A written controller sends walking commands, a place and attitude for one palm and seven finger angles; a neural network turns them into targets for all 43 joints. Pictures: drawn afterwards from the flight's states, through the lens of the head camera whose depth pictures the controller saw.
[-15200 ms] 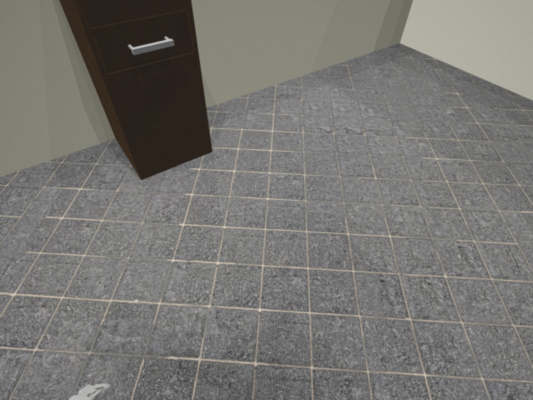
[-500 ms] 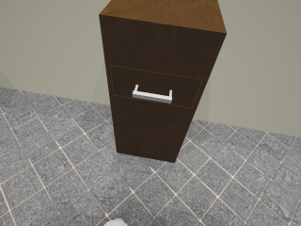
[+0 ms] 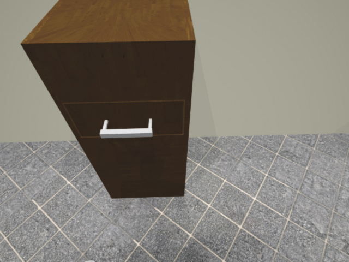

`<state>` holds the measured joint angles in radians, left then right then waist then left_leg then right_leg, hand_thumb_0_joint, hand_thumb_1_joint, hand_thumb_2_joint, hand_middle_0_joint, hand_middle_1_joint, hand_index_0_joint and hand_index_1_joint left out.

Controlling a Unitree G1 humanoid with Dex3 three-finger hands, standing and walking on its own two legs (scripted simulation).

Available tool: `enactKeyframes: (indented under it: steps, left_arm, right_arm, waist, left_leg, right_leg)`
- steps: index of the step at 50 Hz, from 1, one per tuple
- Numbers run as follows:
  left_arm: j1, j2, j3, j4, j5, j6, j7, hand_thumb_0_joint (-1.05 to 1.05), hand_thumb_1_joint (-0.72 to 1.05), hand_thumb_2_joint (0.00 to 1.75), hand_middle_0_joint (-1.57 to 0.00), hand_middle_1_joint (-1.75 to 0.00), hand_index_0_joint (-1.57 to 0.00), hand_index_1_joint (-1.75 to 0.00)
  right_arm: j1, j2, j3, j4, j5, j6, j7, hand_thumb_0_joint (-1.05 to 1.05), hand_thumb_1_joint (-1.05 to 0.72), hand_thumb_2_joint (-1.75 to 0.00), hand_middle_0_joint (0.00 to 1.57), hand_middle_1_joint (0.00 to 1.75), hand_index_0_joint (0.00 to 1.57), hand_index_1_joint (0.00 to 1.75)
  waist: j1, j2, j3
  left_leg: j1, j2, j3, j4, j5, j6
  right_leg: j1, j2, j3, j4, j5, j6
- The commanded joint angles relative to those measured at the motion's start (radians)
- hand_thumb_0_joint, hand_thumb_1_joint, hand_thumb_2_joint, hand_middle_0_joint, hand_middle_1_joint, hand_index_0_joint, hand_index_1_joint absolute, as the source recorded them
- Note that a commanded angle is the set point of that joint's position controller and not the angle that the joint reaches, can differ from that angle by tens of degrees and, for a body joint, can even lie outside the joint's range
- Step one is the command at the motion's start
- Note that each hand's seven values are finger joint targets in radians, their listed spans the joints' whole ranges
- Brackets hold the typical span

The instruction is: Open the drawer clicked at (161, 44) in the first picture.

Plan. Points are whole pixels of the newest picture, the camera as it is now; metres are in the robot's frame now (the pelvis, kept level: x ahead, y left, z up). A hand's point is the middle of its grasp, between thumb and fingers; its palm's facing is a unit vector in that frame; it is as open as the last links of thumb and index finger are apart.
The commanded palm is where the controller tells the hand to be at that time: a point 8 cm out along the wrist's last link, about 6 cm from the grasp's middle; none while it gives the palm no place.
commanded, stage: shuffle to correct the standing spot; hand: left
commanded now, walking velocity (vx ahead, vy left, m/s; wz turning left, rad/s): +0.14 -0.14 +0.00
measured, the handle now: (127, 127) +0.55 +0.17 -0.08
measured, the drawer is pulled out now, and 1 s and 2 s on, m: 0.00 0.00 0.00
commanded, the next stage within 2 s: come to a stop and stand still in 0.02 s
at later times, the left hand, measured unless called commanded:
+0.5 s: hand out of the picture +0.05 +0.10 -0.18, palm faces +0.12 -0.98 -0.17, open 7.3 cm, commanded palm none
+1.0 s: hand out of the picture +0.06 +0.22 -0.16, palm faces +0.04 -0.97 -0.25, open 7.4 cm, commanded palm none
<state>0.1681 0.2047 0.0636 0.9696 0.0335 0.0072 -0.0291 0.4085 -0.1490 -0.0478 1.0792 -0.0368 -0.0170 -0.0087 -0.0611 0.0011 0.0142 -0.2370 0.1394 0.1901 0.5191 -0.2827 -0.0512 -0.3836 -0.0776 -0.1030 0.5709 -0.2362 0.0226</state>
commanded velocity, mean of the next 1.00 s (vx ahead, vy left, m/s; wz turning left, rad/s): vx -0.05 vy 0.05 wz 0.00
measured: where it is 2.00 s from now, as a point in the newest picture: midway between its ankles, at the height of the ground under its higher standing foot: outside the picture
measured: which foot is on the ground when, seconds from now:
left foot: down 0.00-0.00, up 0.02-0.34, down 0.36-0.56, up 0.58-0.78, down 0.80-1.00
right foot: down 0.00-1.00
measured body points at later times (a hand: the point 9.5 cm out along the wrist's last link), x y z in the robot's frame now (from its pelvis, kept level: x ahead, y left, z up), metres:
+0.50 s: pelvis +0.06 -0.06 +0.00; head +0.06 -0.05 +0.45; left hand +0.05 +0.16 -0.16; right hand +0.13 -0.28 -0.15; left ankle +0.09 +0.04 -0.73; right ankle +0.06 -0.11 -0.73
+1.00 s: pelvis +0.00 +0.03 +0.00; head -0.01 +0.02 +0.45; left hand +0.06 +0.28 -0.14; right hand +0.04 -0.21 -0.15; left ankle +0.02 +0.08 -0.73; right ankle +0.06 -0.11 -0.73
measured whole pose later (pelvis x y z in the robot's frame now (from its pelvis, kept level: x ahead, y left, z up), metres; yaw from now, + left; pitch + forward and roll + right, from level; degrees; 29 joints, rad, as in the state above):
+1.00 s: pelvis +0.00 +0.03 +0.00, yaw +0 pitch -2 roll -1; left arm 0.26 0.20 0.02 0.97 0.02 0.02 0.03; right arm 0.31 -0.19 0.00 0.98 -0.02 0.02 -0.01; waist 0.00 0.02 -0.01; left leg -0.21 -0.06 0.08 0.50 -0.25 0.09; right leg -0.28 -0.05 -0.07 0.52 -0.26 -0.01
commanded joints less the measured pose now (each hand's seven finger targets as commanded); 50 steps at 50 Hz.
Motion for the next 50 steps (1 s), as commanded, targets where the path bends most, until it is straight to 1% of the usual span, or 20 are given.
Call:
enactKeyframes:
  steps: [1,2,5,7,10,15,19,21,25,27,30,31,32,34,35,38,39,41,45,50]
  left_arm:
    - [0.303,0.211,0.036,0.03,-0.005,-0.023,0.03,0.0,0.9,0.9,-0.2,-0.3,-0.2,-0.3]
    - [0.278,0.182,0.032,0.019,-0.01,-0.017,0.034,0.0,0.9,0.9,-0.2,-0.3,-0.2,-0.3]
    - [0.108,0.053,0.0,-0.001,-0.015,-0.036,0.053,0.0,0.9,0.9,-0.2,-0.3,-0.2,-0.3]
    - [0.098,0.011,-0.01,-0.003,-0.009,-0.054,0.057,0.0,0.9,0.9,-0.2,-0.3,-0.2,-0.3]
    - [0.143,0.009,-0.021,0.011,-0.009,-0.06,0.065,0.0,0.9,0.9,-0.2,-0.3,-0.2,-0.3]
    - [0.176,0.065,-0.013,0.038,-0.019,-0.044,0.073,0.0,0.9,0.9,-0.2,-0.3,-0.2,-0.3]
    - [0.194,0.046,-0.008,0.034,-0.025,-0.019,0.079,0.0,0.9,0.9,-0.2,-0.3,-0.2,-0.3]
    - [0.202,0.041,-0.012,0.034,-0.02,-0.004,0.084,0.0,0.9,0.9,-0.2,-0.3,-0.2,-0.3]
    - [0.211,0.061,-0.01,0.03,-0.013,0.001,0.081,0.0,0.9,0.9,-0.2,-0.3,-0.2,-0.3]
    - [0.191,0.081,-0.007,0.025,-0.011,0.001,0.079,0.0,0.9,0.9,-0.2,-0.3,-0.2,-0.3]
    - [0.154,0.075,-0.007,0.014,-0.004,-0.001,0.079,0.0,0.9,0.9,-0.2,-0.3,-0.2,-0.3]
    - [0.239,0.065,-0.022,-0.005,0.0,-0.023,0.112,0.0,0.9,0.9,-0.2,-0.3,-0.2,-0.3]
    - [0.205,0.114,-0.017,-0.031,-0.001,-0.043,0.109,0.0,0.9,0.9,-0.2,-0.3,-0.2,-0.3]
    - [0.209,0.128,-0.006,-0.04,-0.002,-0.056,0.102,0.0,0.9,0.9,-0.2,-0.3,-0.2,-0.3]
    - [0.194,0.139,0.0,-0.06,0.001,-0.054,0.102,0.0,0.9,0.9,-0.2,-0.3,-0.2,-0.3]
    - [0.145,0.111,-0.016,-0.059,-0.004,-0.037,0.094,0.0,0.9,0.9,-0.2,-0.3,-0.2,-0.3]
    - [0.129,0.097,-0.022,-0.057,-0.01,-0.031,0.09,0.0,0.9,0.9,-0.2,-0.3,-0.2,-0.3]
    - [0.142,0.054,-0.028,-0.063,-0.021,-0.015,0.081,0.0,0.9,0.9,-0.2,-0.3,-0.2,-0.3]
    - [0.122,0.057,-0.034,-0.06,-0.008,0.005,0.069,0.0,0.9,0.9,-0.2,-0.3,-0.2,-0.3]
    - [0.146,0.061,-0.035,-0.041,-0.011,0.005,0.058,0.0,0.9,0.9,-0.2,-0.3,-0.2,-0.3]
  right_arm:
    - [-0.025,-0.052,-0.005,-0.1,0.015,0.001,-0.005,0.0,-0.9,-0.9,0.2,0.3,0.2,0.3]
    - [-0.066,-0.072,-0.012,-0.113,0.012,0.007,-0.007,0.0,-0.9,-0.9,0.2,0.3,0.2,0.3]
    - [-0.021,-0.068,-0.021,-0.064,0.003,0.022,0.007,0.0,-0.9,-0.9,0.2,0.3,0.2,0.3]
    - [0.0,-0.036,-0.012,-0.052,0.003,0.023,0.009,0.0,-0.9,-0.9,0.2,0.3,0.2,0.3]
    - [-0.008,0.018,0.015,-0.039,0.01,0.019,-0.003,0.0,-0.9,-0.9,0.2,0.3,0.2,0.3]
    - [-0.033,-0.006,0.024,-0.051,0.033,0.021,-0.024,0.0,-0.9,-0.9,0.2,0.3,0.2,0.3]
    - [-0.076,-0.097,0.005,-0.074,0.023,0.038,-0.037,0.0,-0.9,-0.9,0.2,0.3,0.2,0.3]
    - [-0.108,-0.1,0.005,-0.087,0.019,0.047,-0.039,0.0,-0.9,-0.9,0.2,0.3,0.2,0.3]
    - [-0.147,-0.097,0.004,-0.118,0.019,0.06,-0.031,0.0,-0.9,-0.9,0.2,0.3,0.2,0.3]
    - [-0.144,-0.076,0.001,-0.121,0.021,0.07,-0.025,0.0,-0.9,-0.9,0.2,0.3,0.2,0.3]
    - [-0.143,-0.059,-0.001,-0.115,0.02,0.071,-0.017,0.0,-0.9,-0.9,0.2,0.3,0.2,0.3]
    - [-0.211,-0.116,-0.021,-0.2,0.017,0.048,-0.017,0.0,-0.9,-0.9,0.2,0.3,0.2,0.3]
    - [-0.166,-0.067,-0.015,-0.187,0.024,0.05,-0.005,0.0,-0.9,-0.9,0.2,0.3,0.2,0.3]
    - [-0.182,-0.058,-0.011,-0.215,0.034,0.044,0.001,0.0,-0.9,-0.9,0.2,0.3,0.2,0.3]
    - [-0.182,-0.051,-0.005,-0.218,0.033,0.041,0.004,0.0,-0.9,-0.9,0.2,0.3,0.2,0.3]
    - [-0.119,-0.045,0.009,-0.197,0.032,0.031,0.002,0.0,-0.9,-0.9,0.2,0.3,0.2,0.3]
    - [-0.092,-0.061,0.011,-0.18,0.031,0.027,0.002,0.0,-0.9,-0.9,0.2,0.3,0.2,0.3]
    - [-0.091,-0.121,0.009,-0.174,0.018,0.013,0.003,0.0,-0.9,-0.9,0.2,0.3,0.2,0.3]
    - [-0.125,-0.144,0.016,-0.183,0.013,0.012,-0.003,0.0,-0.9,-0.9,0.2,0.3,0.2,0.3]
    - [-0.122,-0.16,0.026,-0.161,0.012,0.009,-0.007,0.0,-0.9,-0.9,0.2,0.3,0.2,0.3]
  waist:
    - [0.15,-0.38,-0.122]
    - [0.149,-0.264,-0.066]
    - [0.041,-0.196,0.008]
    - [0.015,-0.122,0.032]
    - [0.037,-0.018,0.012]
    - [0.061,-0.048,-0.063]
    - [0.075,-0.01,-0.027]
    - [0.079,0.073,0.02]
    - [0.083,-0.001,0.02]
    - [0.069,-0.088,0.024]
    - [0.065,-0.098,0.027]
    - [0.076,-0.015,0.058]
    - [0.037,0.011,-0.015]
    - [0.055,0.049,-0.108]
    - [0.061,0.036,-0.111]
    - [0.041,-0.15,-0.059]
    - [0.031,-0.144,-0.023]
    - [0.061,0.061,0.031]
    - [0.078,0.073,0.141]
    - [0.088,0.046,0.087]
  left_leg:
    - [-0.466,-0.085,-0.034,0.505,-0.425,0.054]
    - [-0.481,-0.054,-0.122,0.627,-0.353,0.069]
    - [-0.375,-0.002,-0.13,0.696,-0.113,0.058]
    - [-0.317,-0.015,-0.114,0.617,-0.049,0.047]
    - [-0.225,-0.047,-0.101,0.333,-0.069,0.025]
    - [-0.091,-0.092,-0.112,0.016,-0.001,0.022]
    - [0.055,0.014,-0.171,-0.013,0.468,0.081]
    - [0.024,0.028,-0.201,-0.009,0.477,0.106]
    - [-0.055,-0.013,-0.193,0.005,0.205,0.097]
    - [-0.052,-0.084,-0.143,0.105,0.023,0.062]
    - [-0.051,-0.084,-0.169,0.216,-0.101,0.057]
    - [-0.173,-0.169,-0.136,0.336,-0.217,0.016]
    - [-0.208,-0.099,-0.2,0.384,-0.112,0.05]
    - [-0.2,-0.103,-0.193,0.329,-0.132,0.051]
    - [-0.177,-0.1,-0.167,0.243,-0.154,0.052]
    - [-0.006,-0.134,-0.138,0.009,-0.044,0.059]
    - [0.045,-0.122,-0.154,-0.066,0.005,0.066]
    - [-0.017,0.003,-0.294,-0.145,0.087,0.114]
    - [-0.237,0.016,-0.386,-0.323,-0.231,0.137]
    - [-0.181,-0.006,-0.396,-0.34,-0.264,0.138]
  right_leg:
    - [0.463,-0.319,0.414,-0.325,-0.064,-0.152]
    - [0.362,-0.315,0.387,-0.362,-0.136,-0.202]
    - [0.15,-0.195,0.199,-0.395,-0.131,-0.17]
    - [0.097,-0.165,0.114,-0.38,0.035,-0.171]
    - [0.162,-0.19,0.125,-0.331,0.381,-0.21]
    - [0.305,-0.209,0.163,-0.176,0.705,-0.209]
    - [0.18,-0.128,0.118,-0.115,0.515,-0.09]
    - [0.142,-0.109,0.124,-0.107,0.394,-0.078]
    - [0.166,-0.138,0.187,-0.163,0.249,-0.102]
    - [0.118,-0.237,0.277,-0.258,0.199,-0.164]
    - [0.062,-0.262,0.269,-0.311,0.106,-0.23]
    - [0.169,-0.221,0.416,-0.331,0.715,-0.081]
    - [0.254,-0.253,0.314,-0.202,0.672,-0.093]
    - [0.312,-0.257,0.29,-0.172,0.578,-0.241]
    - [0.328,-0.249,0.233,-0.151,0.585,-0.244]
    - [0.168,-0.153,0.158,-0.165,0.222,-0.159]
    - [0.097,-0.122,0.149,-0.162,0.071,-0.121]
    - [0.065,-0.028,0.079,-0.103,-0.089,-0.053]
    - [0.157,0.022,0.047,-0.065,-0.101,-0.047]
    - [0.168,0.028,0.069,-0.065,-0.081,-0.051]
